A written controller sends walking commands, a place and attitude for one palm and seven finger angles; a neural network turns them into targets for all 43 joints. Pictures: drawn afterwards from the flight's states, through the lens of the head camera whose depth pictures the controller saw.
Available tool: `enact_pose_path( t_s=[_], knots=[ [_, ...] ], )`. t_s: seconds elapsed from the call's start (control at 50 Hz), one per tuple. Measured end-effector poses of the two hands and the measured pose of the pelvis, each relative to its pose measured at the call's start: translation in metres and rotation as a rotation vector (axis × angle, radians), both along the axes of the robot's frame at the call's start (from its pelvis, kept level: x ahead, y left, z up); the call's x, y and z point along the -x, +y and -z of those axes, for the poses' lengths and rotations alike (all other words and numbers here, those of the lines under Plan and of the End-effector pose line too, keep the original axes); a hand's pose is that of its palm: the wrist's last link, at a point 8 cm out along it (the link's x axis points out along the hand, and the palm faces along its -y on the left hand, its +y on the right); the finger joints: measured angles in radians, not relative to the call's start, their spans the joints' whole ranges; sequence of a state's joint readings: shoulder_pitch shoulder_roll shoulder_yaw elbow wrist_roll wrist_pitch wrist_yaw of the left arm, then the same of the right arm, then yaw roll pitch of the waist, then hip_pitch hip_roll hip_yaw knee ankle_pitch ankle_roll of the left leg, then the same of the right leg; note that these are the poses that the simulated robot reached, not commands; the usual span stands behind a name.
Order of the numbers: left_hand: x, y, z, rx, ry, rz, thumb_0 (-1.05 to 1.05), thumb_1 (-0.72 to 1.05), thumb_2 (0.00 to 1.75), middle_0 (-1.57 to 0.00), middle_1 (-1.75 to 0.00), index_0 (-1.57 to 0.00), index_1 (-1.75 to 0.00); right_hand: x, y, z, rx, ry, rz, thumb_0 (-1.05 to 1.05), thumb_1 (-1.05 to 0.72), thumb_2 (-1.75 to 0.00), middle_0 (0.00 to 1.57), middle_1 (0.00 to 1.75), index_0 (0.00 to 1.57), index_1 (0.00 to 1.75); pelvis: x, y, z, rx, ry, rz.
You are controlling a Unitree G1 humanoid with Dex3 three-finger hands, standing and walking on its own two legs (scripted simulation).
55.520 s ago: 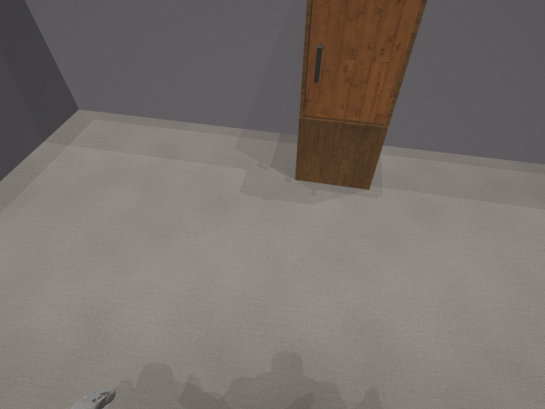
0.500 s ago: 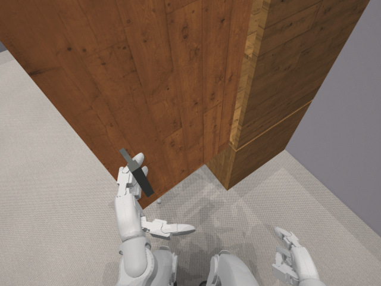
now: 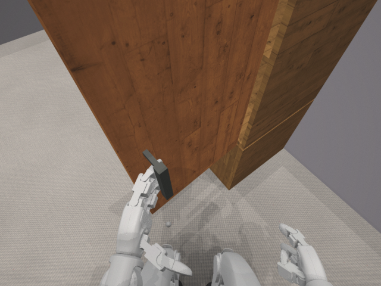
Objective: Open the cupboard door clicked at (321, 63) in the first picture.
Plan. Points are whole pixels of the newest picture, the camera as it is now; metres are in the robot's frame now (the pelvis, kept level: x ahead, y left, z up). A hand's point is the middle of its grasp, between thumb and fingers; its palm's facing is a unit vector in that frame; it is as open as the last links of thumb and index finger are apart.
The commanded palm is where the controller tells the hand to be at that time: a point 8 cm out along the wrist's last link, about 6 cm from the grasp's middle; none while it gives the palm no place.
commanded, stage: slide the hand sideways off the handle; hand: left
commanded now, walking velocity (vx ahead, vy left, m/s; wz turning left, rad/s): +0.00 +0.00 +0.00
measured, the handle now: (158, 176) +0.33 +0.08 +0.04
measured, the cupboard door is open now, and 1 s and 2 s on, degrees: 94 94 94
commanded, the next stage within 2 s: draw the hand back to the body in 0.72 s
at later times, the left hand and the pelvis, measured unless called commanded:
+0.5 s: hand (136, 239) +0.21 +0.11 +0.04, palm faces -0.11 -0.99 +0.06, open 16.0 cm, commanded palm +0.17 +0.16 +0.03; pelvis +0.01 +0.05 -0.01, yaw -1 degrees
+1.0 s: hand (105, 247) +0.19 +0.15 +0.07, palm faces -0.03 -1.00 -0.05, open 16.3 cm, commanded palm +0.16 +0.20 +0.08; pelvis +0.00 +0.02 +0.00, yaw -1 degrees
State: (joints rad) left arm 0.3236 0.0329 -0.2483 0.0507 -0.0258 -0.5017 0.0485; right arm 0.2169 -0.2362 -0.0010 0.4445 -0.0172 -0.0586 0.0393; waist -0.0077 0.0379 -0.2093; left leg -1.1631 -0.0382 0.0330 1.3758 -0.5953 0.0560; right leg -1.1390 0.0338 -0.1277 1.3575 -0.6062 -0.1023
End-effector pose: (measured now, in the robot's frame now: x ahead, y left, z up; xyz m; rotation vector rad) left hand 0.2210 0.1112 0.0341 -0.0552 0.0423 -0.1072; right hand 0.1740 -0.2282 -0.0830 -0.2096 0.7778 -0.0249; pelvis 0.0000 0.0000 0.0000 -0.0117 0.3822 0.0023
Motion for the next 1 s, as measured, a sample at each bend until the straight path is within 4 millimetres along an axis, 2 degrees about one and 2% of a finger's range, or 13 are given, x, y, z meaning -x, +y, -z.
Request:
enact_pose_path(
  t_s=[0.04,0.24,0.38,0.5,0.68,0.76,0.88,0.94,1.0],
  knots=[
    [0.003,0.006,0.003,-0.013,0.005,0.003,-0.01,-0.5,0.3,-0.12,-0.3,-0.14,-0.31,-0.002,0.007,0.0,0.002,0.0,-0.002,0.01,-0.9,-0.9,0.2,0.3,0.2,0.3,-0.001,0.005,0.002,0.008,0.003,0.002],
    [0.019,0.035,-0.004,0.004,0.046,-0.017,-0.01,-0.5,0.3,-0.15,-0.3,-0.2,-0.33,-0.022,0.049,-0.009,-0.025,-0.022,-0.027,0.01,-0.9,-0.9,0.21,0.3,0.2,0.3,-0.01,0.032,-0.002,0.036,0.007,0.003],
    [0.024,0.046,-0.002,0.005,0.032,0.0,-0.01,-0.5,0.3,-0.15,-0.3,-0.21,-0.33,-0.037,0.063,-0.011,-0.015,-0.048,-0.049,0.01,-0.9,-0.9,0.21,0.3,0.2,0.3,-0.012,0.042,0.003,0.044,0.024,0.001],
    [0.028,0.052,-0.004,-0.002,0.049,0.005,-0.01,-0.5,0.3,-0.16,-0.31,-0.23,-0.34,-0.042,0.065,-0.007,-0.02,-0.051,-0.039,0.01,-0.9,-0.9,0.21,0.3,0.2,0.3,-0.013,0.047,0.006,0.045,0.026,0.006],
    [0.051,0.076,-0.005,-0.007,0.079,-0.099,-0.01,-0.5,0.3,-0.15,-0.3,-0.18,-0.32,-0.038,0.06,-0.008,0.0,-0.04,-0.038,0.01,-0.9,-0.9,0.21,0.3,0.2,0.3,-0.011,0.042,0.006,0.043,0.021,-0.001],
    [0.056,0.074,-0.005,-0.004,0.045,-0.053,-0.01,-0.5,0.3,-0.15,-0.3,-0.16,-0.31,-0.038,0.054,-0.005,0.018,-0.056,-0.046,0.01,-0.9,-0.9,0.21,0.3,0.2,0.3,-0.006,0.038,0.011,0.05,0.022,-0.012],
    [0.052,0.068,-0.004,-0.024,0.033,-0.006,-0.01,-0.5,0.3,-0.15,-0.3,-0.15,-0.3,-0.035,0.045,-0.002,0.016,-0.078,-0.029,0.01,-0.9,-0.9,0.21,0.3,0.2,0.3,0.0,0.032,0.016,0.046,0.018,-0.007],
    [0.049,0.077,-0.015,-0.073,0.04,-0.03,-0.01,-0.5,0.3,-0.15,-0.3,-0.15,-0.3,-0.03,0.043,-0.004,0.002,-0.066,-0.008,0.01,-0.9,-0.9,0.21,0.3,0.2,0.3,0.0,0.027,0.01,0.042,0.0,-0.002],
    [0.049,0.09,-0.039,-0.107,0.028,-0.077,-0.01,-0.5,0.3,-0.15,-0.3,-0.15,-0.3,-0.023,0.041,-0.014,-0.016,-0.051,0.014,0.01,-0.9,-0.9,0.21,0.3,0.2,0.3,-0.003,0.023,-0.002,0.04,-0.026,-0.003]
  ],
)
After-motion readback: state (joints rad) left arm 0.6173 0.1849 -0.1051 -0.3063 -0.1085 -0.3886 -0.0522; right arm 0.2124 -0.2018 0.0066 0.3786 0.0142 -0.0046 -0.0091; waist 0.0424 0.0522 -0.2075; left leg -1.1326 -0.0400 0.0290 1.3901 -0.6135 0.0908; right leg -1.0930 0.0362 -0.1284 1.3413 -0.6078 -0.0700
